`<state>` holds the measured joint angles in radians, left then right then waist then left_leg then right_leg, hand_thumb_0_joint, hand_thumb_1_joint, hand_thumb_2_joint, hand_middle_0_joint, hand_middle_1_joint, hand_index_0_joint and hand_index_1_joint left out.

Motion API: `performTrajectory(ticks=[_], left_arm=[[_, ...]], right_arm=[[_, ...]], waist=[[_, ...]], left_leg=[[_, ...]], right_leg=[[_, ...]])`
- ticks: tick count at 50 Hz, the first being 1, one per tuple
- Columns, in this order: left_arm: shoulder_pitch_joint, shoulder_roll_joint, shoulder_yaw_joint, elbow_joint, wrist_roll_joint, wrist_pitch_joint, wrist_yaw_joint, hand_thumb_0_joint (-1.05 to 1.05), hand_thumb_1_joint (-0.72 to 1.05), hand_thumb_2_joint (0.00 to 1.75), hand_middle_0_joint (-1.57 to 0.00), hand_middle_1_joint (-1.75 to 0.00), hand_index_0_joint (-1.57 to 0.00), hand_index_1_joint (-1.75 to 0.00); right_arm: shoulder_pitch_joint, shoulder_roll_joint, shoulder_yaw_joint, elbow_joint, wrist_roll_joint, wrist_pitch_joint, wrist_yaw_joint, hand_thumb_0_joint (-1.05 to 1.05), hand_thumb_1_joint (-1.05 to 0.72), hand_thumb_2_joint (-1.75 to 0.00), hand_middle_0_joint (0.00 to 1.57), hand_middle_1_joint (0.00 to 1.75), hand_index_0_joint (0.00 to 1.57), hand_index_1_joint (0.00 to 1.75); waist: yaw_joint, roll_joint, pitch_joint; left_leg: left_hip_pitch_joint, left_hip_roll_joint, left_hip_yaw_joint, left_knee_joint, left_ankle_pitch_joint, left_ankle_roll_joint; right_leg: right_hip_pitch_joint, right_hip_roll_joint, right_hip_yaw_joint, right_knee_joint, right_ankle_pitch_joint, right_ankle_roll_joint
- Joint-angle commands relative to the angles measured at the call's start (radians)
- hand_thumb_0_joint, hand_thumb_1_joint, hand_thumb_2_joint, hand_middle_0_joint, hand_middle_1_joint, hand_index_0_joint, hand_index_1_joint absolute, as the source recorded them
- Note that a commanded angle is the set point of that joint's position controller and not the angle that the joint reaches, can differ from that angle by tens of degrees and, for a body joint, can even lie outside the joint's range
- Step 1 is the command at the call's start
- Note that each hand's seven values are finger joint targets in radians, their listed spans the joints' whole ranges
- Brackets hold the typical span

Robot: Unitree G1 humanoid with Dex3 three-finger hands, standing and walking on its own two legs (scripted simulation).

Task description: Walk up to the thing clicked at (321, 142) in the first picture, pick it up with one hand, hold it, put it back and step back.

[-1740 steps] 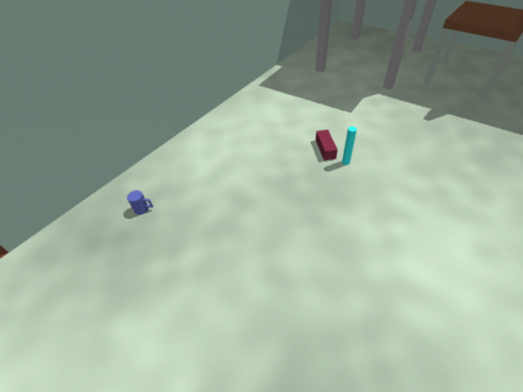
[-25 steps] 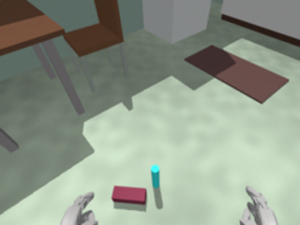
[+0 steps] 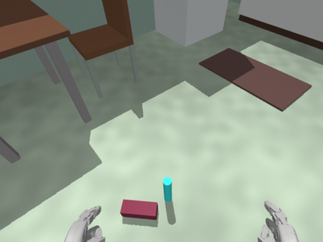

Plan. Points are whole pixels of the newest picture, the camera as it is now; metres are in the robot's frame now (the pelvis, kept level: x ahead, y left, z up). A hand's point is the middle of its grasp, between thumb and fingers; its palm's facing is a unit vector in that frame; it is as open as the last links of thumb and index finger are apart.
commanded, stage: home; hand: left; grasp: from above
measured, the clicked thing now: (139, 209) +0.43 +0.20 -0.68
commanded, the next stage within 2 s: stand in 0.60 s
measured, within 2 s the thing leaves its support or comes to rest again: neither
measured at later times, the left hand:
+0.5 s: hand (101, 240) +0.16 +0.18 -0.05, palm faces +0.04 -0.98 -0.21, open 7.4 cm
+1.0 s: hand out of the picture +0.12 +0.23 -0.10, palm faces +0.04 -0.94 -0.34, open 7.4 cm
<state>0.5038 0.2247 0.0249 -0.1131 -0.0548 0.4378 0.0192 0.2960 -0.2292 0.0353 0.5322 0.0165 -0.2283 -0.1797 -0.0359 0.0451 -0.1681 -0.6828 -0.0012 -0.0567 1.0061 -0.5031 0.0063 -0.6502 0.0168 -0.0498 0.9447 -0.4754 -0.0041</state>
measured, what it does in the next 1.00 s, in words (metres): stands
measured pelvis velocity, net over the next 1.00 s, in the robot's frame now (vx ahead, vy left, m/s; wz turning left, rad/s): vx -0.01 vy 0.00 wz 0.00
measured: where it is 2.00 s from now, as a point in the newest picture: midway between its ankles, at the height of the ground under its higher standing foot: outside the picture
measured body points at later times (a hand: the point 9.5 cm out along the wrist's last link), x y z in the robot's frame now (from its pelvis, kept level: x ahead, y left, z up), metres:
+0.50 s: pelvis +0.00 +0.00 +0.00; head +0.02 +0.00 +0.45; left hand +0.16 +0.23 -0.03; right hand +0.16 -0.24 -0.07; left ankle +0.00 +0.11 -0.68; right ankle +0.00 -0.12 -0.68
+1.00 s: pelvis -0.01 +0.00 +0.04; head +0.01 +0.00 +0.49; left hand +0.11 +0.28 -0.07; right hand +0.11 -0.27 -0.08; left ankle +0.00 +0.11 -0.68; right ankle +0.00 -0.12 -0.68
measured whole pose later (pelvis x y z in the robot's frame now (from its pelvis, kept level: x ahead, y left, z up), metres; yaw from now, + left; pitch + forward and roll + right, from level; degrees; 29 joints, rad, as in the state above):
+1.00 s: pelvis -0.01 +0.00 +0.04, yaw +0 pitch +1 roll +0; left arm 0.21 0.28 0.05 0.73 0.05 0.06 0.04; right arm 0.18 -0.28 -0.04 0.87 -0.05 -0.04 -0.02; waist 0.02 -0.01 0.02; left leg -0.35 -0.04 -0.02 0.70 -0.36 0.02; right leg -0.35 -0.02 -0.01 0.71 -0.37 0.01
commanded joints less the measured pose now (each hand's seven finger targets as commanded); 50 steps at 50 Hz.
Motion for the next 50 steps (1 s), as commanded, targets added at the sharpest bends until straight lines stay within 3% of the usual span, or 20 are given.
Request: performTrajectory(ticks=[1,9,12,13,21,31,33,34,35,36,37,38,40,42,45,47,50], left_arm=[[-0.022,0.112,0.060,-0.188,0.009,-0.052,0.009,0.00,0.90,0.90,-0.20,-0.30,-0.20,-0.30],[-0.013,0.107,0.056,-0.173,0.006,-0.047,0.005,0.00,0.90,0.90,-0.20,-0.30,-0.20,-0.30],[-0.031,0.118,0.066,-0.226,0.004,-0.053,0.008,0.00,0.90,0.90,-0.20,-0.30,-0.20,-0.30],[-0.003,0.110,0.057,-0.180,0.007,-0.049,0.007,0.00,0.90,0.90,-0.20,-0.30,-0.20,-0.30],[-0.023,0.112,0.061,-0.199,-0.001,-0.050,0.004,0.00,0.90,0.90,-0.20,-0.30,-0.20,-0.30],[-0.008,0.123,0.071,-0.207,0.003,-0.054,0.008,0.00,0.90,0.90,-0.20,-0.30,-0.20,-0.30],[-0.014,0.105,0.053,-0.214,0.003,-0.057,0.009,0.00,0.90,0.90,-0.20,-0.30,-0.20,-0.30],[-0.013,0.115,0.065,-0.192,0.004,-0.054,0.008,0.00,0.90,0.90,-0.20,-0.30,-0.20,-0.30],[-0.312,0.187,0.062,0.159,0.125,-0.252,0.046,0.00,0.90,0.90,-0.20,-0.30,-0.20,-0.30],[-0.234,0.198,0.082,0.325,0.124,-0.318,0.041,0.00,0.90,0.90,-0.20,-0.30,-0.20,-0.30],[-0.228,0.201,0.077,0.366,0.127,-0.350,0.036,0.00,0.90,0.90,-0.20,-0.30,-0.20,-0.30],[-0.248,0.189,0.068,0.389,0.122,-0.367,0.030,0.00,0.90,0.90,-0.20,-0.30,-0.20,-0.30],[-0.269,0.201,0.061,0.476,0.114,-0.394,0.025,0.00,0.90,0.90,-0.20,-0.30,-0.20,-0.30],[-0.289,0.199,0.071,0.564,0.107,-0.400,0.026,0.00,0.90,0.90,-0.20,-0.30,-0.20,-0.30],[-0.332,0.202,0.070,0.673,0.103,-0.420,0.028,0.00,0.90,0.90,-0.20,-0.30,-0.20,-0.30],[-0.353,0.197,0.072,0.728,0.102,-0.429,0.027,0.00,0.90,0.90,-0.20,-0.30,-0.20,-0.30],[-0.350,0.197,0.067,0.816,0.103,-0.442,0.026,0.00,0.90,0.90,-0.20,-0.30,-0.20,-0.30]], right_arm=[[-0.069,-0.120,-0.055,-0.165,-0.005,-0.054,-0.010,0.00,-0.90,-0.90,0.20,0.30,0.20,0.30],[-0.068,-0.129,-0.060,-0.163,-0.004,-0.051,-0.008,0.00,-0.90,-0.90,0.20,0.30,0.20,0.30],[-0.072,-0.118,-0.055,-0.173,-0.004,-0.050,-0.006,0.00,-0.90,-0.90,0.20,0.30,0.20,0.30],[-0.065,-0.128,-0.062,-0.165,-0.004,-0.051,-0.006,0.00,-0.90,-0.90,0.20,0.30,0.20,0.30],[-0.070,-0.129,-0.060,-0.168,-0.001,-0.049,-0.004,0.00,-0.90,-0.90,0.20,0.30,0.20,0.30],[-0.056,-0.125,-0.062,-0.169,-0.003,-0.046,-0.004,0.00,-0.90,-0.90,0.20,0.30,0.20,0.30],[-0.060,-0.114,-0.056,-0.178,-0.003,-0.044,-0.004,0.00,-0.90,-0.90,0.20,0.30,0.20,0.30],[-0.059,-0.122,-0.060,-0.172,-0.001,-0.044,-0.006,0.00,-0.90,-0.90,0.20,0.30,0.20,0.30],[-0.126,-0.209,-0.093,0.080,-0.123,0.059,0.054,0.00,-0.90,-0.90,0.20,0.30,0.20,0.30],[-0.135,-0.212,-0.107,0.094,-0.124,0.096,0.077,0.00,-0.90,-0.90,0.20,0.30,0.20,0.30],[-0.121,-0.215,-0.104,0.093,-0.125,0.110,0.093,0.00,-0.90,-0.90,0.20,0.30,0.20,0.30],[-0.107,-0.215,-0.101,0.089,-0.131,0.120,0.104,0.00,-0.90,-0.90,0.20,0.30,0.20,0.30],[-0.115,-0.195,-0.101,0.133,-0.086,0.126,0.135,0.00,-0.90,-0.90,0.20,0.30,0.20,0.30],[-0.151,-0.189,-0.106,0.158,-0.067,0.139,0.147,0.00,-0.90,-0.90,0.20,0.30,0.20,0.30],[-0.158,-0.186,-0.114,0.210,-0.065,0.155,0.155,0.00,-0.90,-0.90,0.20,0.30,0.20,0.30],[-0.149,-0.192,-0.116,0.239,-0.072,0.163,0.154,0.00,-0.90,-0.90,0.20,0.30,0.20,0.30],[-0.172,-0.195,-0.118,0.280,-0.069,0.170,0.156,0.00,-0.90,-0.90,0.20,0.30,0.20,0.30]], waist=[[-0.001,0.000,-0.067],[-0.007,-0.003,-0.041],[0.005,0.019,-0.085],[-0.005,-0.006,-0.085],[0.001,0.012,-0.057],[-0.002,-0.005,-0.116],[-0.004,-0.010,-0.095],[-0.007,-0.019,-0.086],[0.073,-0.084,0.139],[0.065,-0.108,0.053],[0.053,-0.108,0.015],[0.038,-0.057,0.037],[0.062,-0.013,0.013],[0.067,-0.086,0.024],[0.063,-0.093,0.026],[0.056,-0.059,0.060],[0.062,-0.051,0.106]], left_leg=[[0.092,-0.002,0.003,-0.158,0.254,0.011],[0.081,0.002,-0.006,-0.173,0.204,0.012],[0.099,0.005,-0.014,-0.171,0.255,0.006],[0.098,0.005,-0.016,-0.167,0.262,0.007],[0.086,0.010,-0.031,-0.184,0.220,0.004],[0.100,-0.004,0.000,-0.141,0.305,0.011],[0.097,-0.005,0.007,-0.135,0.304,0.013],[0.095,-0.005,0.007,-0.138,0.292,0.015],[0.105,0.033,-0.029,-0.231,0.450,0.054],[0.186,0.026,-0.010,-0.231,0.497,0.063],[0.237,0.032,-0.020,-0.239,0.534,0.065],[0.251,0.035,-0.039,-0.272,0.509,0.063],[0.309,0.035,-0.050,-0.322,0.492,0.066],[0.332,0.023,-0.030,-0.331,0.454,0.052],[0.370,0.020,-0.041,-0.368,0.354,0.053],[0.403,0.036,-0.065,-0.426,0.311,0.060],[0.410,0.044,-0.079,-0.468,0.338,0.054]], right_leg=[[0.066,0.011,-0.003,-0.148,0.220,-0.004],[0.045,0.013,-0.006,-0.150,0.174,-0.004],[0.064,0.014,-0.009,-0.138,0.211,-0.008],[0.064,0.014,-0.010,-0.133,0.214,-0.008],[0.043,0.013,-0.010,-0.133,0.180,-0.008],[0.084,0.009,0.001,-0.135,0.267,-0.006],[0.076,0.008,0.001,-0.142,0.277,-0.001],[0.073,0.008,0.002,-0.147,0.265,-0.001],[0.253,-0.079,0.102,-0.207,0.281,-0.040],[0.280,-0.089,0.147,-0.217,0.317,-0.070],[0.286,-0.093,0.159,-0.207,0.362,-0.085],[0.262,-0.075,0.150,-0.218,0.374,-0.073],[0.341,-0.089,0.132,-0.222,0.387,-0.048],[0.345,-0.097,0.145,-0.275,0.369,-0.048],[0.368,-0.118,0.162,-0.350,0.304,-0.041],[0.345,-0.107,0.149,-0.368,0.234,-0.035],[0.382,-0.107,0.139,-0.428,0.269,-0.031]])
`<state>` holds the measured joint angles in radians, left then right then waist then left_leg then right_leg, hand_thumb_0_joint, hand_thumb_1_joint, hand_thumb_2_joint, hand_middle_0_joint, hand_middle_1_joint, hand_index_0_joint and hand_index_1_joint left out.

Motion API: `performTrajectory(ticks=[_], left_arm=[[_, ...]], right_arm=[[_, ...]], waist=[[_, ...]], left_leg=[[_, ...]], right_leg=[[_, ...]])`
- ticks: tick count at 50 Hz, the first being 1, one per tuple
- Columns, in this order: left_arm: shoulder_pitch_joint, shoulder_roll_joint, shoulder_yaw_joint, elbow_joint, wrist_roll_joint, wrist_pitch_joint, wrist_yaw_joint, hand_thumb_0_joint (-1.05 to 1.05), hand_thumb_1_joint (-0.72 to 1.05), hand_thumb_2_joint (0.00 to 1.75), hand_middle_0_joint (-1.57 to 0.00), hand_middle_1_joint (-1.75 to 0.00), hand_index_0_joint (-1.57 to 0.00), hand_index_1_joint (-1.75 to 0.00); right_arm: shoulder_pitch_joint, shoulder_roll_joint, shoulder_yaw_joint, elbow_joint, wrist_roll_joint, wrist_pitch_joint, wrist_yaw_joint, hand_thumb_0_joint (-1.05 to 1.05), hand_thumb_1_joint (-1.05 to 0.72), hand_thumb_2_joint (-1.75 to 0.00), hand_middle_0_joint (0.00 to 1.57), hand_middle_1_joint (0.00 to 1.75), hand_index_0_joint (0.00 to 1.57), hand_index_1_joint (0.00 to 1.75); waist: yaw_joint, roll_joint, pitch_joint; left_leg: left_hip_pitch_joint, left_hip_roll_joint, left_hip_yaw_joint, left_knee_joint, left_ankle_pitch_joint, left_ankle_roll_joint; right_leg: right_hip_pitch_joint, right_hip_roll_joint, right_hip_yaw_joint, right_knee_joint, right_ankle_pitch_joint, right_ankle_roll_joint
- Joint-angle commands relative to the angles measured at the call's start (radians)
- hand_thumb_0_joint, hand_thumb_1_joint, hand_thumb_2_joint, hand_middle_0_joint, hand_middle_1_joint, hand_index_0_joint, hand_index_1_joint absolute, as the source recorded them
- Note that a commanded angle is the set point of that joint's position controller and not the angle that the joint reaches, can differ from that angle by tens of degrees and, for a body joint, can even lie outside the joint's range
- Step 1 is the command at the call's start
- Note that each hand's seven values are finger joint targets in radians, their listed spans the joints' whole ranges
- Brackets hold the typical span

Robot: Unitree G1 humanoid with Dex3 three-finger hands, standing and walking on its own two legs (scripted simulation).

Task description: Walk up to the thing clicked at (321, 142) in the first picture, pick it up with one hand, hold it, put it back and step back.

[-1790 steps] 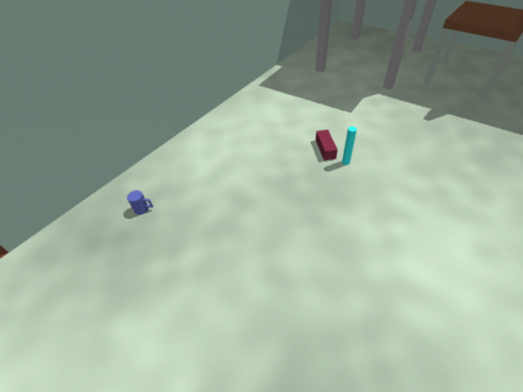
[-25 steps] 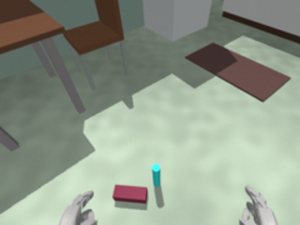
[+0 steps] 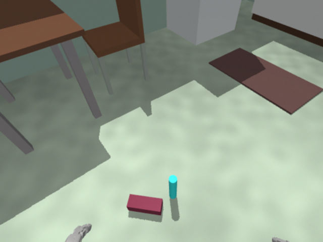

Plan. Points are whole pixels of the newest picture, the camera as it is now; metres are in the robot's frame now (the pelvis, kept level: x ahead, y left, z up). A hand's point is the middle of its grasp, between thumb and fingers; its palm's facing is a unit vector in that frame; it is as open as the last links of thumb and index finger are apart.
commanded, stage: stand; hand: left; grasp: from above
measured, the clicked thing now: (145, 204) +0.44 +0.19 -0.72
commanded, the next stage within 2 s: none
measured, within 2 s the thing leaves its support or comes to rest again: neither
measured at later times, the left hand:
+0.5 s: hand out of the picture +0.04 +0.24 -0.14, palm faces +0.06 -0.94 -0.32, open 7.4 cm
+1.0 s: hand out of the picture +0.05 +0.23 -0.13, palm faces +0.04 -0.94 -0.33, open 7.4 cm
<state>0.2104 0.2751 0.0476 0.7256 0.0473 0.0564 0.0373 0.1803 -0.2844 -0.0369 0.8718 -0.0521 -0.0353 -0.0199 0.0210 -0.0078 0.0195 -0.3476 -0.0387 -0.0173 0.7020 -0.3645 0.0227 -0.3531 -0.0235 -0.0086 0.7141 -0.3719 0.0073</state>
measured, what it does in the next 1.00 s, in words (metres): stands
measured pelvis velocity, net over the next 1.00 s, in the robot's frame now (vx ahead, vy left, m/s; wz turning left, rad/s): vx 0.00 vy -0.01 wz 0.01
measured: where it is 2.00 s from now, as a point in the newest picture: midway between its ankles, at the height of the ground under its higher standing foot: outside the picture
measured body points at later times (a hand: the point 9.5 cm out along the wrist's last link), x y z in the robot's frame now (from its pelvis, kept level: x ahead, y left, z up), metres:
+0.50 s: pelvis -0.01 +0.01 +0.03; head -0.02 +0.00 +0.48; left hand +0.03 +0.29 -0.11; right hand +0.07 -0.27 -0.11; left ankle +0.00 +0.11 -0.72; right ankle +0.00 -0.12 -0.72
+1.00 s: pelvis +0.00 -0.01 +0.03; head +0.00 -0.01 +0.48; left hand +0.05 +0.28 -0.11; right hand +0.07 -0.29 -0.11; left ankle +0.00 +0.11 -0.72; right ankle +0.00 -0.12 -0.72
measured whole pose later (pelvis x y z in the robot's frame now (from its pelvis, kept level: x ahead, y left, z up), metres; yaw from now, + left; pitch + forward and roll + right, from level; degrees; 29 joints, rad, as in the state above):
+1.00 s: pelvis +0.00 -0.01 +0.03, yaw +1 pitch -3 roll +0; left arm 0.14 0.28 0.03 1.16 0.02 0.00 0.02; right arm 0.14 -0.31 -0.02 1.14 -0.02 -0.01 -0.02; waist 0.01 0.02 0.05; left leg -0.09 -0.03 -0.04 0.32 -0.17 0.01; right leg -0.09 -0.01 -0.03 0.33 -0.18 0.00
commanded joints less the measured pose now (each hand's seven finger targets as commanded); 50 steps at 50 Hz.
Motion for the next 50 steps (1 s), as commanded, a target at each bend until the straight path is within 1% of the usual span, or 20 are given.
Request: performTrajectory(ticks=[1,3,5,6,7,10,11,16,19,20,27,30,32,35,36,39,42,46,48,50], left_arm=[[-0.063,0.147,0.043,0.002,-0.001,-0.066,0.007,0.00,0.90,0.90,-0.20,-0.30,-0.20,-0.30],[-0.070,0.148,0.043,0.051,-0.007,-0.069,0.007,0.00,0.90,0.90,-0.20,-0.30,-0.20,-0.30],[-0.067,0.147,0.040,0.095,-0.013,-0.069,0.007,0.00,0.90,0.90,-0.20,-0.30,-0.20,-0.30],[-0.045,0.146,0.037,0.120,-0.014,-0.071,0.007,0.00,0.90,0.90,-0.20,-0.30,-0.20,-0.30],[-0.065,0.151,0.038,0.137,-0.016,-0.070,0.007,0.00,0.90,0.90,-0.20,-0.30,-0.20,-0.30],[-0.049,0.153,0.033,0.197,-0.019,-0.068,0.008,0.00,0.90,0.90,-0.20,-0.30,-0.20,-0.30],[-0.065,0.162,0.035,0.208,-0.018,-0.069,0.008,0.00,0.90,0.90,-0.20,-0.30,-0.20,-0.30],[-0.064,0.164,0.028,0.276,-0.017,-0.070,0.007,0.00,0.90,0.90,-0.20,-0.30,-0.20,-0.30],[-0.065,0.172,0.025,0.304,-0.015,-0.074,0.008,0.00,0.90,0.90,-0.20,-0.30,-0.20,-0.30],[-0.083,0.179,0.026,0.307,-0.016,-0.074,0.007,0.00,0.90,0.90,-0.20,-0.30,-0.20,-0.30],[-0.071,0.185,0.023,0.351,-0.016,-0.069,0.001,0.00,0.90,0.90,-0.20,-0.30,-0.20,-0.30],[-0.070,0.197,0.022,0.358,-0.015,-0.074,-0.001,0.00,0.90,0.90,-0.20,-0.30,-0.20,-0.30],[-0.093,0.198,0.022,0.356,-0.018,-0.076,-0.001,0.00,0.90,0.90,-0.20,-0.30,-0.20,-0.30],[-0.090,0.204,0.021,0.366,-0.021,-0.074,-0.004,0.00,0.90,0.90,-0.20,-0.30,-0.20,-0.30],[-0.079,0.204,0.021,0.371,-0.021,-0.074,-0.004,0.00,0.90,0.90,-0.20,-0.30,-0.20,-0.30],[-0.089,0.202,0.018,0.375,-0.020,-0.079,-0.003,0.00,0.90,0.90,-0.20,-0.30,-0.20,-0.30],[-0.095,0.205,0.016,0.378,-0.024,-0.082,-0.003,0.00,0.90,0.90,-0.20,-0.30,-0.20,-0.30],[-0.104,0.211,0.016,0.381,-0.027,-0.080,-0.002,0.00,0.90,0.90,-0.20,-0.30,-0.20,-0.30],[-0.111,0.216,0.018,0.379,-0.028,-0.082,-0.003,0.00,0.90,0.90,-0.20,-0.30,-0.20,-0.30],[-0.107,0.209,0.015,0.384,-0.028,-0.080,-0.003,0.00,0.90,0.90,-0.20,-0.30,-0.20,-0.30]], right_arm=[[-0.044,-0.138,-0.042,-0.045,0.000,-0.020,-0.004,0.00,-0.90,-0.90,0.20,0.30,0.20,0.30],[-0.044,-0.146,-0.043,-0.016,0.003,-0.014,-0.009,0.00,-0.90,-0.90,0.20,0.30,0.20,0.30],[-0.038,-0.159,-0.043,0.016,0.006,-0.013,-0.013,0.00,-0.90,-0.90,0.20,0.30,0.20,0.30],[-0.045,-0.164,-0.044,0.032,0.008,-0.011,-0.014,0.00,-0.90,-0.90,0.20,0.30,0.20,0.30],[-0.042,-0.167,-0.044,0.040,0.009,-0.011,-0.017,0.00,-0.90,-0.90,0.20,0.30,0.20,0.30],[-0.056,-0.171,-0.042,0.075,0.017,-0.007,-0.019,0.00,-0.90,-0.90,0.20,0.30,0.20,0.30],[-0.043,-0.173,-0.042,0.085,0.017,-0.006,-0.021,0.00,-0.90,-0.90,0.20,0.30,0.20,0.30],[-0.049,-0.179,-0.041,0.129,0.021,0.004,-0.021,0.00,-0.90,-0.90,0.20,0.30,0.20,0.30],[-0.057,-0.171,-0.038,0.144,0.025,0.004,-0.017,0.00,-0.90,-0.90,0.20,0.30,0.20,0.30],[-0.050,-0.171,-0.036,0.150,0.023,0.006,-0.017,0.00,-0.90,-0.90,0.20,0.30,0.20,0.30],[-0.067,-0.187,-0.035,0.178,0.022,0.014,-0.012,0.00,-0.90,-0.90,0.20,0.30,0.20,0.30],[-0.074,-0.190,-0.033,0.178,0.026,0.015,-0.008,0.00,-0.90,-0.90,0.20,0.30,0.20,0.30],[-0.067,-0.191,-0.031,0.184,0.024,0.013,-0.009,0.00,-0.90,-0.90,0.20,0.30,0.20,0.30],[-0.064,-0.198,-0.027,0.192,0.025,0.013,-0.008,0.00,-0.90,-0.90,0.20,0.30,0.20,0.30],[-0.074,-0.204,-0.028,0.193,0.025,0.011,-0.009,0.00,-0.90,-0.90,0.20,0.30,0.20,0.30],[-0.079,-0.197,-0.023,0.192,0.028,0.006,-0.009,0.00,-0.90,-0.90,0.20,0.30,0.20,0.30],[-0.073,-0.203,-0.019,0.200,0.030,0.004,-0.009,0.00,-0.90,-0.90,0.20,0.30,0.20,0.30],[-0.070,-0.208,-0.014,0.209,0.031,0.007,-0.011,0.00,-0.90,-0.90,0.20,0.30,0.20,0.30],[-0.070,-0.213,-0.014,0.212,0.031,0.006,-0.013,0.00,-0.90,-0.90,0.20,0.30,0.20,0.30],[-0.080,-0.216,-0.013,0.214,0.032,0.005,-0.013,0.00,-0.90,-0.90,0.20,0.30,0.20,0.30]], waist=[[-0.001,0.003,-0.064],[-0.003,-0.010,-0.039],[-0.002,0.028,-0.046],[0.008,0.038,-0.031],[-0.005,0.044,-0.040],[0.007,0.031,-0.021],[-0.004,0.029,-0.019],[0.000,0.018,0.012],[-0.003,-0.013,0.005],[-0.010,-0.009,0.017],[0.000,0.029,0.059],[-0.002,-0.009,0.049],[-0.009,0.014,0.018],[-0.009,0.029,0.031],[-0.001,0.030,0.032],[-0.005,0.003,-0.004],[-0.010,-0.002,-0.012],[-0.013,-0.002,0.000],[-0.012,0.003,-0.025],[-0.009,0.002,-0.018]], left_leg=[[0.069,0.088,-0.126,-0.197,0.199,0.036],[0.079,0.089,-0.128,-0.231,0.212,0.031],[0.110,0.106,-0.143,-0.274,0.255,0.031],[0.126,0.108,-0.146,-0.282,0.260,0.028],[0.131,0.115,-0.154,-0.314,0.270,0.026],[0.168,0.120,-0.156,-0.339,0.301,0.021],[0.167,0.119,-0.150,-0.359,0.294,0.017],[0.174,0.120,-0.151,-0.402,0.218,0.013],[0.208,0.115,-0.141,-0.397,0.265,0.011],[0.200,0.115,-0.139,-0.411,0.234,0.009],[0.149,0.124,-0.162,-0.462,0.078,0.010],[0.164,0.117,-0.152,-0.448,0.102,0.009],[0.184,0.125,-0.148,-0.443,0.142,0.013],[0.154,0.127,-0.156,-0.465,0.084,0.010],[0.168,0.131,-0.158,-0.461,0.100,0.011],[0.218,0.131,-0.142,-0.435,0.232,0.012],[0.242,0.131,-0.130,-0.420,0.307,0.011],[0.235,0.133,-0.125,-0.424,0.313,0.008],[0.250,0.139,-0.120,-0.415,0.369,0.010],[0.250,0.140,-0.121,-0.418,0.361,0.005]], right_leg=[[0.103,-0.065,0.096,-0.207,0.175,-0.039],[0.129,-0.070,0.097,-0.238,0.191,-0.038],[0.167,-0.066,0.084,-0.251,0.218,-0.036],[0.170,-0.066,0.078,-0.270,0.223,-0.032],[0.191,-0.062,0.073,-0.270,0.224,-0.028],[0.211,-0.067,0.065,-0.310,0.240,-0.025],[0.225,-0.067,0.066,-0.317,0.235,-0.022],[0.248,-0.076,0.071,-0.370,0.215,-0.018],[0.246,-0.083,0.073,-0.400,0.228,-0.015],[0.241,-0.082,0.075,-0.404,0.207,-0.015],[0.240,-0.075,0.068,-0.416,0.144,-0.012],[0.226,-0.077,0.077,-0.441,0.110,-0.013],[0.247,-0.089,0.084,-0.433,0.165,-0.018],[0.250,-0.079,0.077,-0.429,0.142,-0.018],[0.246,-0.082,0.080,-0.425,0.162,-0.020],[0.254,-0.096,0.084,-0.432,0.224,-0.024],[0.259,-0.097,0.086,-0.439,0.269,-0.022],[0.262,-0.096,0.083,-0.446,0.276,-0.019],[0.285,-0.102,0.087,-0.437,0.334,-0.021],[0.277,-0.096,0.081,-0.440,0.314,-0.020]])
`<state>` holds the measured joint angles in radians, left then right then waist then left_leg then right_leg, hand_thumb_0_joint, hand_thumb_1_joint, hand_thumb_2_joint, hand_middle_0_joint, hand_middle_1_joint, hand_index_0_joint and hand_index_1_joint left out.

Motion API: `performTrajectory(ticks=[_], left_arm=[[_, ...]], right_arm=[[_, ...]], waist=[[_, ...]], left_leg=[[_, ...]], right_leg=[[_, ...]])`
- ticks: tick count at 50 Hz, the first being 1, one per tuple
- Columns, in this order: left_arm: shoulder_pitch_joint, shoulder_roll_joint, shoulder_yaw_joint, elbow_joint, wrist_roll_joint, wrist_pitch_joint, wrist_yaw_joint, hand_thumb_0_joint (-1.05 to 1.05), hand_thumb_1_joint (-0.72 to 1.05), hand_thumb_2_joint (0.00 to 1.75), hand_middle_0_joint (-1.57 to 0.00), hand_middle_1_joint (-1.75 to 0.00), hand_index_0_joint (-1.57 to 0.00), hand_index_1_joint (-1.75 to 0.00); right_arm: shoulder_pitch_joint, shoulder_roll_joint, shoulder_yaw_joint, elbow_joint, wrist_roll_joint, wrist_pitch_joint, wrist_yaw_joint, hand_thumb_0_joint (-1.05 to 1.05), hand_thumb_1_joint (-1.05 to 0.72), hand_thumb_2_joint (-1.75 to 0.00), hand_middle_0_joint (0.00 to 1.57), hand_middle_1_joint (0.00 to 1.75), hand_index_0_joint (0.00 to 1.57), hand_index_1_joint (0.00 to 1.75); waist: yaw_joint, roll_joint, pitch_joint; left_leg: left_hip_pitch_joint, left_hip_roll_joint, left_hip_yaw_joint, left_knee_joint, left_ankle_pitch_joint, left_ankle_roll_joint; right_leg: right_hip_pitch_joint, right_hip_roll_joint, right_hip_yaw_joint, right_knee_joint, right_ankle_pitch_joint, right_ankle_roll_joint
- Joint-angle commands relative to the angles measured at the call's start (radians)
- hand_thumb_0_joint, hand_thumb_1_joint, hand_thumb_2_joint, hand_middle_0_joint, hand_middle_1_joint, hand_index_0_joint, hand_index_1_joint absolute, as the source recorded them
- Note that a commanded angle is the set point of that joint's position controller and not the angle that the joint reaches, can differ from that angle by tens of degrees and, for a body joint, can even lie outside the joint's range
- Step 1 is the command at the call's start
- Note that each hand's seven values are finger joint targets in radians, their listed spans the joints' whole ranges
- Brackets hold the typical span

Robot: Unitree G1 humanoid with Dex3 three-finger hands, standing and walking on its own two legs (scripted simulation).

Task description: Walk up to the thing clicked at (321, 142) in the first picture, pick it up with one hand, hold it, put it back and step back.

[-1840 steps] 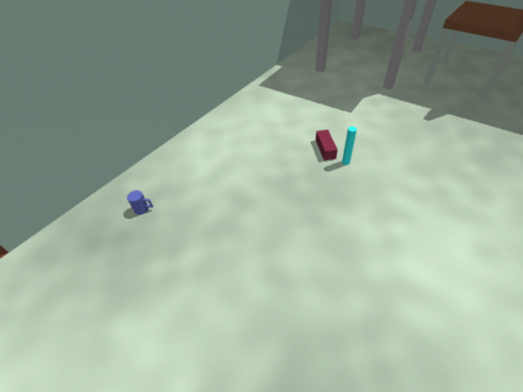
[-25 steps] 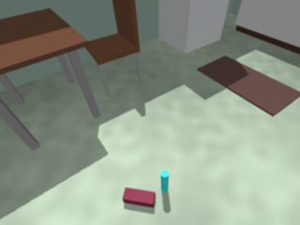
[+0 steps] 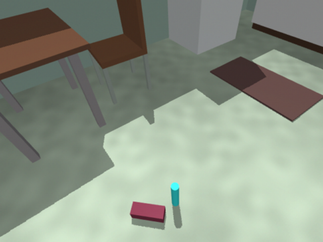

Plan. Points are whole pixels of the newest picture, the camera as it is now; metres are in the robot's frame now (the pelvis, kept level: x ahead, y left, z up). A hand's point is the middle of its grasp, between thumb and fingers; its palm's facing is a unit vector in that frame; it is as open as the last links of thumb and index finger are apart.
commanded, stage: stand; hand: left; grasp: from above
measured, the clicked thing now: (148, 212) +0.44 +0.20 -0.75
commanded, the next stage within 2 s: step back in 1.22 s
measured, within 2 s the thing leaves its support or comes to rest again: neither
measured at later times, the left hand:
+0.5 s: hand out of the picture +0.08 +0.23 -0.16, palm faces +0.02 -0.94 -0.34, open 7.4 cm
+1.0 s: hand out of the picture +0.09 +0.24 -0.16, palm faces +0.01 -0.94 -0.34, open 7.4 cm
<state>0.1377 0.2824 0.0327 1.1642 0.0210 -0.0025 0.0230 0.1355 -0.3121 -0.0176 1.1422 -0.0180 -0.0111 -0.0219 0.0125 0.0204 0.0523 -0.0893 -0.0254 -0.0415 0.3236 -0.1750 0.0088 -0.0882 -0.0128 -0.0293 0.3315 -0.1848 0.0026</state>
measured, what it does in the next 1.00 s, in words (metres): stands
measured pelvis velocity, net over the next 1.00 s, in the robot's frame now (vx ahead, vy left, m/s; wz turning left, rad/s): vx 0.01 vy -0.01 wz -0.01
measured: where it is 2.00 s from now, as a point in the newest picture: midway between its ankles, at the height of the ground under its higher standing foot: outside the picture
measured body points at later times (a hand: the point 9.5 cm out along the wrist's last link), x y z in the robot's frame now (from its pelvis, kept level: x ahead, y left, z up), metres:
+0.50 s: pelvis +0.01 -0.01 +0.00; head +0.01 -0.02 +0.45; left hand +0.08 +0.28 -0.13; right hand +0.08 -0.30 -0.14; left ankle +0.00 +0.11 -0.75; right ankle +0.00 -0.12 -0.75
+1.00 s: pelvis +0.01 -0.01 +0.00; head +0.02 -0.02 +0.45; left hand +0.09 +0.29 -0.13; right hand +0.08 -0.30 -0.14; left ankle +0.00 +0.11 -0.75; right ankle +0.00 -0.12 -0.75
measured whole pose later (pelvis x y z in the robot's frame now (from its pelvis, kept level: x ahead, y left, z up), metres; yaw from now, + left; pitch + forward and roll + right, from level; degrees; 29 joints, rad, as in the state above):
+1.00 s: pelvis +0.01 -0.01 +0.00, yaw +0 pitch -2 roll +0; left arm 0.10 0.31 0.02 1.15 0.01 -0.01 0.01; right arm 0.11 -0.34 -0.01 1.15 -0.01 -0.02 -0.01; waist 0.00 0.01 0.04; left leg -0.08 -0.01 -0.04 0.29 -0.18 0.00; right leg -0.08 0.00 -0.03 0.30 -0.19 -0.01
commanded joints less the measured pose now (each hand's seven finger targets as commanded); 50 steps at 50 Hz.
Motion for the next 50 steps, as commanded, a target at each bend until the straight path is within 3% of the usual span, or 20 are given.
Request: performTrajectory(ticks=[1,9,17,18,23,25,28,34,36,40,50], left_arm=[[-0.040,0.207,0.032,-0.058,-0.001,-0.021,0.011,0.00,0.90,0.90,-0.20,-0.30,-0.20,-0.30],[-0.062,0.216,0.034,-0.055,-0.004,-0.021,0.006,0.00,0.90,0.90,-0.20,-0.30,-0.20,-0.30],[-0.082,0.220,0.034,-0.061,-0.007,-0.026,0.006,0.00,0.90,0.90,-0.20,-0.30,-0.20,-0.30],[-0.068,0.217,0.032,-0.058,-0.006,-0.026,0.005,0.00,0.90,0.90,-0.20,-0.30,-0.20,-0.30],[-0.077,0.225,0.033,-0.065,-0.008,-0.028,0.003,0.00,0.90,0.90,-0.20,-0.30,-0.20,-0.30],[-0.081,0.230,0.034,-0.062,-0.007,-0.027,0.004,0.00,0.90,0.90,-0.20,-0.30,-0.20,-0.30],[-0.083,0.229,0.030,-0.061,-0.007,-0.026,0.002,0.00,0.90,0.90,-0.20,-0.30,-0.20,-0.30],[-0.082,0.236,0.028,-0.065,-0.008,-0.031,0.002,0.00,0.90,0.90,-0.20,-0.30,-0.20,-0.30],[-0.079,0.242,0.029,-0.064,-0.009,-0.032,0.001,0.00,0.90,0.90,-0.20,-0.30,-0.20,-0.30],[-0.084,0.239,0.026,-0.071,-0.009,-0.032,0.000,0.00,0.90,0.90,-0.20,-0.30,-0.20,-0.30],[-0.074,0.245,0.024,-0.077,-0.011,-0.032,-0.002,0.00,0.90,0.90,-0.20,-0.30,-0.20,-0.30]], right_arm=[[-0.030,-0.187,-0.031,-0.056,-0.003,-0.019,-0.011,0.00,-0.90,-0.90,0.20,0.30,0.20,0.30],[-0.039,-0.192,-0.030,-0.051,-0.002,-0.018,-0.009,0.00,-0.90,-0.90,0.20,0.30,0.20,0.30],[-0.054,-0.198,-0.029,-0.056,-0.002,-0.023,-0.009,0.00,-0.90,-0.90,0.20,0.30,0.20,0.30],[-0.054,-0.201,-0.028,-0.054,0.001,-0.022,-0.008,0.00,-0.90,-0.90,0.20,0.30,0.20,0.30],[-0.056,-0.208,-0.027,-0.057,0.002,-0.024,-0.008,0.00,-0.90,-0.90,0.20,0.30,0.20,0.30],[-0.057,-0.206,-0.028,-0.057,0.000,-0.023,-0.008,0.00,-0.90,-0.90,0.20,0.30,0.20,0.30],[-0.054,-0.209,-0.026,-0.053,0.001,-0.019,-0.006,0.00,-0.90,-0.90,0.20,0.30,0.20,0.30],[-0.058,-0.212,-0.026,-0.055,0.002,-0.018,-0.003,0.00,-0.90,-0.90,0.20,0.30,0.20,0.30],[-0.050,-0.208,-0.024,-0.054,0.003,-0.019,-0.001,0.00,-0.90,-0.90,0.20,0.30,0.20,0.30],[-0.055,-0.219,-0.025,-0.056,0.004,-0.023,-0.002,0.00,-0.90,-0.90,0.20,0.30,0.20,0.30],[-0.053,-0.226,-0.024,-0.058,0.003,-0.026,-0.003,0.00,-0.90,-0.90,0.20,0.30,0.20,0.30]], waist=[[-0.002,-0.020,-0.047],[-0.003,-0.020,-0.032],[-0.004,-0.021,-0.076],[-0.001,-0.025,-0.059],[-0.005,-0.018,-0.079],[-0.007,-0.030,-0.089],[-0.008,-0.028,-0.059],[-0.008,-0.023,-0.062],[-0.011,-0.026,-0.053],[-0.010,-0.012,-0.076],[-0.008,-0.011,-0.088]], left_leg=[[-0.023,0.125,-0.095,-0.048,0.152,0.019],[-0.042,0.127,-0.094,-0.063,0.089,0.017],[-0.004,0.137,-0.088,-0.046,0.197,0.016],[-0.007,0.134,-0.089,-0.050,0.173,0.014],[0.009,0.140,-0.085,-0.046,0.207,0.016],[0.015,0.141,-0.085,-0.044,0.203,0.017],[-0.006,0.138,-0.087,-0.059,0.138,0.012],[-0.020,0.140,-0.086,-0.057,0.147,0.015],[-0.030,0.135,-0.087,-0.066,0.118,0.014],[-0.005,0.145,-0.088,-0.059,0.185,0.013],[0.015,0.148,-0.081,-0.055,0.219,0.015]], right_leg=[[0.019,-0.106,0.103,-0.061,0.110,-0.015],[0.018,-0.108,0.111,-0.075,0.073,-0.019],[0.044,-0.114,0.108,-0.063,0.171,-0.022],[0.022,-0.110,0.108,-0.075,0.142,-0.018],[0.035,-0.112,0.110,-0.065,0.181,-0.020],[0.039,-0.114,0.106,-0.064,0.185,-0.021],[0.014,-0.106,0.109,-0.079,0.111,-0.019],[0.040,-0.115,0.116,-0.081,0.141,-0.023],[0.031,-0.110,0.113,-0.086,0.109,-0.021],[0.041,-0.112,0.111,-0.072,0.166,-0.023],[0.039,-0.115,0.113,-0.061,0.197,-0.026]])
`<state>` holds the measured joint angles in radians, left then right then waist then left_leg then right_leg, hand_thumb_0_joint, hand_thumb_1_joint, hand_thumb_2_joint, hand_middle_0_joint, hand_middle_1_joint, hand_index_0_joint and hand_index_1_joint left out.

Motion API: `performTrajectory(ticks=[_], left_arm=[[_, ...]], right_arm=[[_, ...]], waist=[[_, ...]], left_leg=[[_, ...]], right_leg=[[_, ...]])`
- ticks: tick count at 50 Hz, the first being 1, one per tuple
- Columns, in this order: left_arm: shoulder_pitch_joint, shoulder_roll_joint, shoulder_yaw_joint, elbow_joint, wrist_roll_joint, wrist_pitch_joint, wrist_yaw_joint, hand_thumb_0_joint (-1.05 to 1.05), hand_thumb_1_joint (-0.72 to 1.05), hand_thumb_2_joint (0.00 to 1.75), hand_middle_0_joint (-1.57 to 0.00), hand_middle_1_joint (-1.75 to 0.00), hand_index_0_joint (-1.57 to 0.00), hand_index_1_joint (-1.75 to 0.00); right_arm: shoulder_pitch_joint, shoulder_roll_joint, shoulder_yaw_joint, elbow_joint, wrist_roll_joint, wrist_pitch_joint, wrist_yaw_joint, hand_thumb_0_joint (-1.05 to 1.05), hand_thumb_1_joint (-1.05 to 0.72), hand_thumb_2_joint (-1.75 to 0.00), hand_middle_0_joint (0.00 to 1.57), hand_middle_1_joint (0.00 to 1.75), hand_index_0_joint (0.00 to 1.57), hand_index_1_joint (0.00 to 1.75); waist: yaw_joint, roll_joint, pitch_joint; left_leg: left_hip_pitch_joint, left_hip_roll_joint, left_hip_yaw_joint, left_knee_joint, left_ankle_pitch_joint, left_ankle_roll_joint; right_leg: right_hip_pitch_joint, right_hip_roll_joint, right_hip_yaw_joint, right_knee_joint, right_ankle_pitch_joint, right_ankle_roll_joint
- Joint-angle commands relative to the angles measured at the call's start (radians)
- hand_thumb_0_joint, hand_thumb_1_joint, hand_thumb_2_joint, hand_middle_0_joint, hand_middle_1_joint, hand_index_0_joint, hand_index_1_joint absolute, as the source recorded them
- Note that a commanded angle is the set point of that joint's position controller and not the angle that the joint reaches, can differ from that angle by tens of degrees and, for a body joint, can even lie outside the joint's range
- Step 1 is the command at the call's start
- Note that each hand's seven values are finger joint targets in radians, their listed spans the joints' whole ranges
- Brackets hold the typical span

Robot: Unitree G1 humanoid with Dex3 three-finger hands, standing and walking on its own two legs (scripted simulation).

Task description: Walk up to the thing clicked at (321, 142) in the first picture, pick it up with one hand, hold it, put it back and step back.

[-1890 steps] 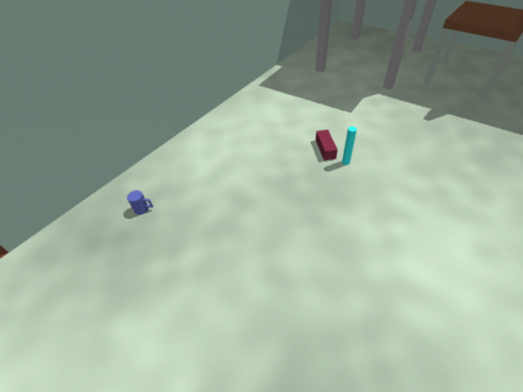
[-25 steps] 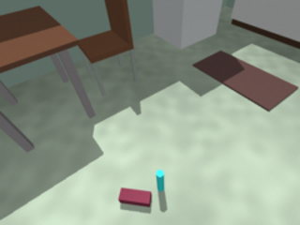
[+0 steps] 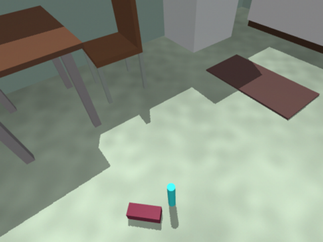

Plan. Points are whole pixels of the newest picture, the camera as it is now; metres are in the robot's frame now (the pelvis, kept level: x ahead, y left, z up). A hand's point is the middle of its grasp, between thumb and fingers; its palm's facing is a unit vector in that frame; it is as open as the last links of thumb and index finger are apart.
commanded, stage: stand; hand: left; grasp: from above
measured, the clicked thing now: (144, 212) +0.43 +0.21 -0.75
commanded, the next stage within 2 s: step back in 0.22 s
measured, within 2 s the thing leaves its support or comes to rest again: neither
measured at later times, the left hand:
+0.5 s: hand out of the picture +0.07 +0.29 -0.17, palm faces -0.03 -0.92 -0.38, open 7.4 cm
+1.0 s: hand out of the picture -0.03 +0.31 -0.17, palm faces -0.10 -0.91 -0.41, open 7.4 cm
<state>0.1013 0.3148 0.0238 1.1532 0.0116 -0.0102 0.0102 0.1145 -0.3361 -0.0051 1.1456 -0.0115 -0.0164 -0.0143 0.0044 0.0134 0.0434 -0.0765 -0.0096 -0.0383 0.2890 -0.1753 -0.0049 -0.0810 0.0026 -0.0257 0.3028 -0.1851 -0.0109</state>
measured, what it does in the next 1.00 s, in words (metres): walks backwards: left foot, then right foot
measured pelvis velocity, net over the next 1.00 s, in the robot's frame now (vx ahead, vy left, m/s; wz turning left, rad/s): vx -0.15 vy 0.05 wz -0.10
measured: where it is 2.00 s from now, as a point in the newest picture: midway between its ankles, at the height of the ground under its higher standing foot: outside the picture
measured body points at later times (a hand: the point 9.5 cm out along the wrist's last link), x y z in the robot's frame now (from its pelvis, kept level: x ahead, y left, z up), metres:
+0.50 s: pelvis -0.05 +0.03 -0.02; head +0.02 +0.04 +0.43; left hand +0.07 +0.34 -0.14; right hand +0.04 -0.30 -0.13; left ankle -0.06 +0.14 -0.73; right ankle -0.01 -0.11 -0.75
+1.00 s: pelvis -0.15 +0.05 -0.03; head -0.09 +0.04 +0.41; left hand -0.02 +0.36 -0.15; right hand -0.06 -0.26 -0.15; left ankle -0.07 +0.14 -0.75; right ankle -0.17 -0.06 -0.75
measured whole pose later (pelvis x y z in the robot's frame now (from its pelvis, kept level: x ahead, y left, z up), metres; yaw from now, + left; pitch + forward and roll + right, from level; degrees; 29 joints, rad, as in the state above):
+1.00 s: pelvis -0.15 +0.05 -0.03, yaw -6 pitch -3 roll +0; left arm 0.14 0.37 0.08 0.88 0.02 0.05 0.01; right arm 0.09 -0.36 -0.04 0.86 -0.01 0.03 -0.01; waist -0.01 0.01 0.21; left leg -0.36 0.00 0.07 0.65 -0.24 0.04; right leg -0.23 0.04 0.07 0.65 -0.37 -0.01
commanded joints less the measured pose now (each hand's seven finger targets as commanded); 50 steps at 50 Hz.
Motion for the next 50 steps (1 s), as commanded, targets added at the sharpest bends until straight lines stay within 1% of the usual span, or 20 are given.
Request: performTrajectory(ticks=[1,10,11,14,16,18,19,23,25,26,27,28,29,30,34,41,44,48,49,50], left_arm=[[-0.044,0.211,0.033,-0.066,-0.002,-0.024,0.012,0.00,0.90,0.90,-0.20,-0.30,-0.20,-0.30],[-0.035,0.215,0.030,-0.061,-0.001,-0.022,0.008,0.00,0.90,0.90,-0.20,-0.30,-0.20,-0.30],[-0.031,0.305,0.077,-0.088,-0.018,-0.014,0.011,0.00,0.90,0.90,-0.20,-0.30,-0.20,-0.30],[-0.004,0.301,0.087,-0.131,-0.022,-0.009,0.018,0.00,0.90,0.90,-0.20,-0.30,-0.20,-0.30],[-0.034,0.317,0.095,-0.173,-0.017,-0.002,0.017,0.00,0.90,0.90,-0.20,-0.30,-0.20,-0.30],[-0.072,0.327,0.098,-0.222,-0.001,0.004,0.019,0.00,0.90,0.90,-0.20,-0.30,-0.20,-0.30],[-0.078,0.326,0.100,-0.245,0.008,0.006,0.020,0.00,0.90,0.90,-0.20,-0.30,-0.20,-0.30],[-0.116,0.302,0.091,-0.292,0.015,0.021,0.018,0.00,0.90,0.90,-0.20,-0.30,-0.20,-0.30],[-0.104,0.300,0.087,-0.306,0.003,0.039,0.016,0.00,0.90,0.90,-0.20,-0.30,-0.20,-0.30],[-0.095,0.268,0.082,-0.323,-0.008,0.047,0.013,0.00,0.90,0.90,-0.20,-0.30,-0.20,-0.30],[-0.107,0.230,0.077,-0.336,-0.016,0.054,0.016,0.00,0.90,0.90,-0.20,-0.30,-0.20,-0.30],[-0.063,0.222,0.079,-0.324,-0.009,0.067,0.027,0.00,0.90,0.90,-0.20,-0.30,-0.20,-0.30],[-0.037,0.224,0.076,-0.328,-0.007,0.069,0.032,0.00,0.90,0.90,-0.20,-0.30,-0.20,-0.30],[-0.051,0.228,0.076,-0.323,-0.004,0.068,0.038,0.00,0.90,0.90,-0.20,-0.30,-0.20,-0.30],[0.015,0.253,0.087,-0.310,-0.012,0.068,0.029,0.00,0.90,0.90,-0.20,-0.30,-0.20,-0.30],[-0.001,0.238,0.097,-0.365,0.002,0.052,0.019,0.00,0.90,0.90,-0.20,-0.30,-0.20,-0.30],[0.044,0.231,0.099,-0.362,0.006,0.044,0.016,0.00,0.90,0.90,-0.20,-0.30,-0.20,-0.30],[0.164,0.224,0.110,-0.314,0.015,0.039,0.004,0.00,0.90,0.90,-0.20,-0.30,-0.20,-0.30],[0.188,0.236,0.113,-0.306,0.019,0.035,0.004,0.00,0.90,0.90,-0.20,-0.30,-0.20,-0.30],[0.183,0.289,0.126,-0.315,0.030,0.030,0.003,0.00,0.90,0.90,-0.20,-0.30,-0.20,-0.30]], right_arm=[[-0.033,-0.201,-0.035,-0.063,-0.002,-0.020,-0.009,0.00,-0.90,-0.90,0.20,0.30,0.20,0.30],[-0.031,-0.205,-0.035,-0.062,-0.003,-0.016,-0.006,0.00,-0.90,-0.90,0.20,0.30,0.20,0.30],[-0.074,-0.257,-0.054,-0.092,0.006,0.000,0.000,0.00,-0.90,-0.90,0.20,0.30,0.20,0.30],[-0.039,-0.224,-0.054,-0.131,0.022,0.011,0.002,0.00,-0.90,-0.90,0.20,0.30,0.20,0.30],[-0.020,-0.215,-0.060,-0.153,0.021,0.026,0.006,0.00,-0.90,-0.90,0.20,0.30,0.20,0.30],[0.010,-0.218,-0.072,-0.171,0.013,0.044,0.007,0.00,-0.90,-0.90,0.20,0.30,0.20,0.30],[0.027,-0.223,-0.077,-0.185,0.008,0.052,0.011,0.00,-0.90,-0.90,0.20,0.30,0.20,0.30],[0.065,-0.219,-0.083,-0.210,0.014,0.046,0.020,0.00,-0.90,-0.90,0.20,0.30,0.20,0.30],[0.072,-0.221,-0.090,-0.215,-0.001,0.036,0.017,0.00,-0.90,-0.90,0.20,0.30,0.20,0.30],[0.061,-0.253,-0.100,-0.231,-0.012,0.031,0.011,0.00,-0.90,-0.90,0.20,0.30,0.20,0.30],[0.076,-0.314,-0.115,-0.232,-0.025,0.026,0.008,0.00,-0.90,-0.90,0.20,0.30,0.20,0.30],[0.075,-0.329,-0.119,-0.242,-0.030,0.024,0.005,0.00,-0.90,-0.90,0.20,0.30,0.20,0.30],[0.065,-0.352,-0.123,-0.258,-0.020,0.022,0.001,0.00,-0.90,-0.90,0.20,0.30,0.20,0.30],[0.037,-0.360,-0.127,-0.272,-0.019,0.023,-0.003,0.00,-0.90,-0.90,0.20,0.30,0.20,0.30],[-0.031,-0.271,-0.102,-0.309,-0.016,0.015,-0.025,0.00,-0.90,-0.90,0.20,0.30,0.20,0.30],[0.081,-0.277,-0.115,-0.320,-0.005,0.019,-0.031,0.00,-0.90,-0.90,0.20,0.30,0.20,0.30],[0.051,-0.282,-0.114,-0.341,-0.005,0.023,-0.025,0.00,-0.90,-0.90,0.20,0.30,0.20,0.30],[-0.034,-0.300,-0.114,-0.361,0.002,0.033,-0.015,0.00,-0.90,-0.90,0.20,0.30,0.20,0.30],[-0.053,-0.287,-0.111,-0.363,0.006,0.036,-0.012,0.00,-0.90,-0.90,0.20,0.30,0.20,0.30],[-0.057,-0.263,-0.104,-0.368,0.014,0.038,-0.010,0.00,-0.90,-0.90,0.20,0.30,0.20,0.30]], waist=[[-0.002,-0.003,-0.073],[-0.001,-0.026,-0.031],[-0.006,-0.050,0.064],[-0.012,-0.059,-0.055],[-0.018,-0.114,-0.090],[-0.016,-0.190,-0.105],[-0.019,-0.184,-0.105],[-0.030,-0.182,-0.113],[-0.035,-0.102,-0.095],[-0.036,0.015,-0.091],[-0.041,0.170,-0.074],[-0.026,0.125,-0.079],[-0.036,0.130,-0.087],[-0.044,0.162,-0.080],[0.014,0.118,-0.080],[-0.060,0.092,-0.105],[-0.045,0.103,-0.134],[0.014,0.100,-0.142],[0.029,0.068,-0.137],[0.024,-0.061,-0.116]], left_leg=[[-0.007,0.133,-0.088,-0.017,0.230,0.029],[-0.028,0.127,-0.092,-0.042,0.112,0.028],[-0.097,0.104,-0.093,0.088,0.275,0.046],[-0.094,0.060,-0.039,0.227,0.290,0.042],[-0.126,0.001,-0.002,0.349,0.138,0.031],[-0.169,-0.041,-0.013,0.539,-0.272,0.033],[-0.187,-0.032,-0.035,0.606,-0.354,0.041],[-0.180,-0.013,-0.011,0.443,-0.231,0.043],[-0.122,0.008,0.000,0.195,0.092,0.038],[-0.091,0.103,-0.116,0.106,0.328,0.066],[-0.013,0.240,-0.308,0.080,0.596,0.113],[-0.015,0.298,-0.327,0.108,0.654,0.171],[-0.036,0.342,-0.342,0.122,0.732,0.218],[-0.073,0.351,-0.376,0.086,0.646,0.213],[0.016,0.222,-0.181,0.165,0.614,0.160],[0.163,0.261,-0.216,0.198,0.564,0.228],[0.122,0.269,-0.210,0.212,0.496,0.242],[-0.092,0.252,-0.196,0.217,0.243,0.179],[-0.176,0.223,-0.176,0.237,0.139,0.139],[-0.298,0.137,-0.122,0.339,0.003,0.084]], right_leg=[[0.040,-0.131,0.105,-0.028,0.213,-0.011],[-0.004,-0.123,0.109,-0.058,0.090,-0.009],[-0.069,-0.122,0.140,0.022,0.316,-0.021],[-0.005,-0.172,0.159,0.066,0.487,-0.083],[-0.027,-0.246,0.221,0.049,0.488,-0.148],[-0.068,-0.349,0.303,0.054,0.511,-0.236],[-0.089,-0.370,0.302,0.069,0.496,-0.258],[-0.089,-0.270,0.195,0.186,0.454,-0.183],[-0.117,-0.184,0.141,0.290,0.331,-0.106],[-0.162,-0.085,0.087,0.400,0.199,-0.053],[-0.322,0.069,0.076,0.561,-0.185,-0.017],[-0.357,0.100,0.163,0.687,-0.439,-0.015],[-0.354,0.109,0.197,0.763,-0.485,-0.013],[-0.363,0.114,0.237,0.821,-0.469,-0.014],[-0.421,0.110,0.235,0.911,-0.308,-0.004],[-0.404,0.067,0.176,0.639,-0.335,0.039],[-0.317,0.024,0.121,0.477,-0.311,0.023],[-0.093,0.019,0.070,0.199,-0.106,-0.018],[-0.045,0.005,0.108,0.168,-0.024,-0.043],[-0.030,-0.104,0.282,0.130,0.022,-0.097]])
